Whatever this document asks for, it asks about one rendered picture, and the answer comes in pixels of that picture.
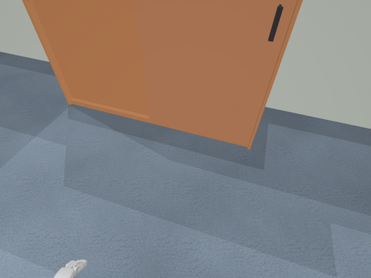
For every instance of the wardrobe door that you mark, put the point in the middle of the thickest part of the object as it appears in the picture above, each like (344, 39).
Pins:
(207, 64)
(96, 45)

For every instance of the left robot hand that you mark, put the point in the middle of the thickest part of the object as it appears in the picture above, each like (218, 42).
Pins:
(71, 269)

